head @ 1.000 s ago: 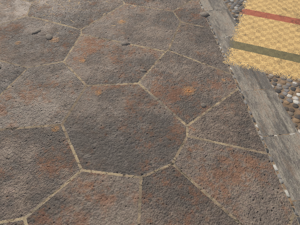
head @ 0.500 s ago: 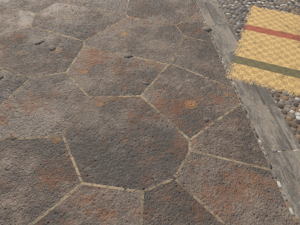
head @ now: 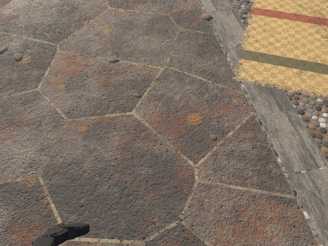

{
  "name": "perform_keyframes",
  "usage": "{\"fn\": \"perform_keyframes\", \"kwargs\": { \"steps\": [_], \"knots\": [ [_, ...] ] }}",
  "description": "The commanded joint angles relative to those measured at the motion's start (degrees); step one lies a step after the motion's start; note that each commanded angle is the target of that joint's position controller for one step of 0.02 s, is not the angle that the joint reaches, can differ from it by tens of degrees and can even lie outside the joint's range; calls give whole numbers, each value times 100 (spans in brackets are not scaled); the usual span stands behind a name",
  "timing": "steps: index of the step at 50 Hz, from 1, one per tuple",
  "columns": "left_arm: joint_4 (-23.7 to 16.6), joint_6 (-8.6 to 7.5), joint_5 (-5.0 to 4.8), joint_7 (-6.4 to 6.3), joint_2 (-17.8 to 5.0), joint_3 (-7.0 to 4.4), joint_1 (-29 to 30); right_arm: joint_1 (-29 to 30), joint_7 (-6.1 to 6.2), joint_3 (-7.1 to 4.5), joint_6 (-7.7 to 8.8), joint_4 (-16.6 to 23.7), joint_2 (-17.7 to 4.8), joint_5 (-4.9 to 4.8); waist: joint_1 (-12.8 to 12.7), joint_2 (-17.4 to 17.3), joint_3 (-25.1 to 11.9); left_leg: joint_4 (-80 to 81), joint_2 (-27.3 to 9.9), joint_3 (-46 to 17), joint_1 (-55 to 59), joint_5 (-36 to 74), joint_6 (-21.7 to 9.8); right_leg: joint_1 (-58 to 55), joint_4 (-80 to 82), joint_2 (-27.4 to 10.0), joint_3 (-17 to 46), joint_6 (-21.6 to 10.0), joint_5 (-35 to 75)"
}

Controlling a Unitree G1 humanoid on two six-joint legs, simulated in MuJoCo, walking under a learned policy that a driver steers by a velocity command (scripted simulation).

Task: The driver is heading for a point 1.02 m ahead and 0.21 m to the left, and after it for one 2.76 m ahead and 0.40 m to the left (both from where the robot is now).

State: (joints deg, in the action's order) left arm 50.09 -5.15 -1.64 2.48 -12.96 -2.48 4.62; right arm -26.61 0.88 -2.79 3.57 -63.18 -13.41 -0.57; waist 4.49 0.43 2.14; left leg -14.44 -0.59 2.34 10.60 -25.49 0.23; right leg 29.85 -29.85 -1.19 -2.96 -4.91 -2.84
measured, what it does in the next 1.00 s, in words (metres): walks ahead: left foot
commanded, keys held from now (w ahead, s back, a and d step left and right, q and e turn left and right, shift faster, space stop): w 1.00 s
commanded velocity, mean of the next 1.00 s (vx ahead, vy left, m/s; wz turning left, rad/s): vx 0.49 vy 0.00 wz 0.00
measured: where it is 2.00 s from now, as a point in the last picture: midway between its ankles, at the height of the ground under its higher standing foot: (135, 106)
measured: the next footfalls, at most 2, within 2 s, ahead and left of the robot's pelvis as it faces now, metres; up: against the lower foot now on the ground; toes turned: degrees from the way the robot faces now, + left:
left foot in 0.56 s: +0.51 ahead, +0.13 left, +0.00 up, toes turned +3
right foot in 1.12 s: +0.82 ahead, -0.12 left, +0.00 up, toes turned -1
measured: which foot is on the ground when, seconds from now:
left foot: down 0.00-0.02, up 0.04-0.54, down 0.56-1.00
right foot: down 0.00-0.58, up 0.60-1.00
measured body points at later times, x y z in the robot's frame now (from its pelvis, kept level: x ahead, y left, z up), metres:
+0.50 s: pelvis +0.28 -0.01 +0.02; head +0.30 +0.00 +0.47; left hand +0.23 +0.26 -0.13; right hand +0.49 -0.24 -0.08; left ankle +0.46 +0.13 -0.69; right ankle +0.15 -0.11 -0.72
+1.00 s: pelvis +0.56 +0.03 +0.03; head +0.58 +0.03 +0.47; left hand +0.75 +0.27 -0.09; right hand +0.53 -0.24 -0.11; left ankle +0.47 +0.12 -0.72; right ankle +0.75 -0.13 -0.67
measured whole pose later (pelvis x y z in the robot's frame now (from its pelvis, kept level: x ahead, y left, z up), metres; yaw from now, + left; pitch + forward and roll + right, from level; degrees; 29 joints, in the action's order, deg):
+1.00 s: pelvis +0.56 +0.03 +0.03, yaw +0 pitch +2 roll +2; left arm 52.0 -4.3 -0.9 0.7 -14.2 -3.3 -1.6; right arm -20.8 0.2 -3.1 5.1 -58.2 -13.5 -0.5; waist 4.1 2.3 0.4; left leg -10.7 3.4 3.5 1.4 -13.8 -2.7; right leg 37.2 -34.1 -6.2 1.0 -0.9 4.1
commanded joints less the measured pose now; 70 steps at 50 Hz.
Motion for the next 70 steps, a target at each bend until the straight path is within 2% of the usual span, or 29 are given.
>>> {"fn": "perform_keyframes", "kwargs": {
  "steps": [1,2,3,4,6,8,10,18,24,26,28,29,30,31,32,34,36,40,46,52,54,56,57,58,59,61,62,65,70],
  "knots": [
    [441,13,50,-108,-1484,-529,-2590,234,15,-60,-23,453,-718,121,-1520,-75,-1503,-3638,-764,30,-2350,4155,-444,-4052,-210,-806,1139,-626,-524],
    [564,23,124,-68,-1728,-534,-2921,-490,-54,162,108,482,170,49,-997,1525,-2376,-5633,412,-284,-4280,-334,-115,-5470,852,-2125,4221,-1560,-2195],
    [542,-13,73,-46,-1230,-385,-2665,41,-86,38,272,507,-392,-116,-1183,1034,-1969,-6380,220,-1035,-4894,-665,-255,-5120,1480,-1961,4654,-1334,-2751],
    [444,-62,57,-58,-1008,-310,-2088,596,-96,-57,371,726,-701,-259,-1037,867,-1077,-6502,-78,-865,-5328,-206,-366,-4325,1563,-1830,3749,-1086,-2384],
    [291,-151,171,-23,-680,-202,-1286,970,-1,-132,391,789,-750,-141,-635,152,-448,-5887,-618,-697,-4743,741,-406,-2658,1807,-1448,2441,-859,-1007],
    [361,-180,229,6,-470,-129,-1195,698,16,-149,231,744,-516,-94,-328,334,-402,-5485,-828,-738,-4155,968,-410,-1979,2081,-1188,1834,-815,-660],
    [473,-181,190,-49,-596,-139,-1405,832,31,-155,120,823,-429,-72,-276,320,-179,-5043,-914,-652,-4239,1049,-321,-1665,2335,-1129,1511,-894,-567],
    [674,-99,122,-293,-920,-181,-2324,2576,-65,-124,151,1385,-378,-6,-725,195,191,-2398,-660,-293,-4810,3200,-29,-2151,2519,-891,714,-664,39],
    [913,71,70,-319,-1013,-240,-2875,3348,-273,-54,224,1743,-443,-79,-882,242,352,-1557,-468,-260,-4969,2640,-216,-3338,1974,-1336,703,-592,525],
    [887,129,69,-332,-1109,-284,-2753,3054,-313,-113,254,1726,-628,-91,-633,395,145,-1420,-302,-152,-4415,2204,-378,-3553,1554,-1420,687,-472,1495],
    [797,187,88,-330,-1025,-247,-2533,1596,-276,-345,262,1296,-1046,-69,109,399,-753,-1318,30,113,-2368,2211,-667,-3205,-103,-1015,338,-230,3019],
    [651,184,187,-330,-822,-148,-2598,484,-220,-470,250,1053,-1479,12,429,-168,-1646,-1530,-970,-1026,-510,2279,-1037,-1975,-1900,-666,87,-33,1585],
    [630,48,173,-261,-32,64,-3276,147,-249,-526,212,904,-1806,38,10,-1718,-2327,-763,-2204,-3870,1277,1039,-1951,330,-3845,486,189,344,-2387],
    [679,-100,29,-233,-587,-48,-2936,234,-259,-361,221,949,-1256,-1,205,-1248,-2231,-311,-2122,-4339,1223,462,-1822,985,-4591,284,1014,237,-3012],
    [505,-195,-110,-216,-902,-135,-2400,753,-239,-285,247,1047,-1009,-14,132,-1019,-1400,-245,-1956,-3452,523,749,-1568,1396,-4717,-12,933,134,-2575],
    [427,-206,-19,-292,-878,-183,-1931,1508,-252,-196,286,1196,-731,83,-201,-324,-623,52,-1571,-2261,-1068,1917,-1377,970,-4125,-521,711,138,-1664],
    [474,-52,29,-303,-654,-199,-2131,1611,-283,-127,311,1152,-522,138,-489,-458,-499,367,-1331,-1731,-1739,2292,-1319,403,-3707,-712,741,152,-1356],
    [280,90,107,-330,-550,-208,-1655,1246,-169,-196,315,986,-834,90,-498,-318,-142,758,-1283,-1241,-1948,2635,-1421,848,-2695,-809,637,362,-700],
    [-59,29,99,-230,-398,-140,-482,719,-45,-192,240,803,-891,18,-174,-362,120,883,-967,-550,-1792,2634,-1139,707,-727,-517,322,452,901],
    [-392,-53,46,-50,-521,-109,205,265,-9,-257,83,534,-967,-43,-80,-398,316,354,-1436,-671,-708,3056,-1069,819,25,-363,356,227,296],
    [-334,-102,44,-35,-735,-199,-220,422,4,-292,27,569,-1061,-57,-398,-538,70,-153,-1455,-767,-633,4049,-965,54,191,-154,254,109,-114],
    [152,-136,107,-109,-1249,-456,-1966,645,-1,-208,-5,717,-877,-23,-1199,-417,-1055,-2109,-913,-461,-1541,4584,-681,-2584,81,-221,329,-210,95],
    [298,-120,223,-167,-1818,-598,-2846,172,-34,-54,59,865,-362,50,-1178,632,-2058,-4319,-162,-89,-3633,2417,-288,-4974,65,-1725,2303,-863,-240],
    [365,-74,170,-155,-1590,-516,-2997,-51,-53,19,172,786,-153,-52,-1126,1552,-2693,-5641,358,-628,-4756,-800,-175,-5577,988,-2419,4259,-1311,-1036],
    [302,-79,130,-165,-1164,-383,-2619,401,-56,-158,238,851,-782,-211,-1148,1021,-1899,-6169,-8,-1016,-5271,-647,-258,-4912,1184,-2196,3704,-1016,-1525],
    [162,-115,164,-174,-733,-250,-1730,1010,-1,-210,223,1011,-801,-220,-842,443,-740,-5833,-546,-762,-5178,328,-333,-3196,1586,-1814,2253,-636,-1207],
    [157,-152,205,-165,-558,-203,-1474,981,28,-264,144,989,-733,-166,-645,502,-487,-5529,-724,-797,-4869,642,-345,-2621,1809,-1611,1737,-515,-966],
    [260,-187,253,-179,-575,-227,-1368,795,15,-260,-87,1007,-361,-165,-376,519,-198,-5222,-863,-793,-4504,1044,-331,-1920,2222,-1453,866,-501,-438],
    [353,-170,287,-339,-828,-303,-1608,1430,-58,-299,-131,1324,-380,-77,-415,264,43,-4030,-807,-814,-5107,2383,-194,-2173,2371,-1366,-53,-478,316]
  ]
}}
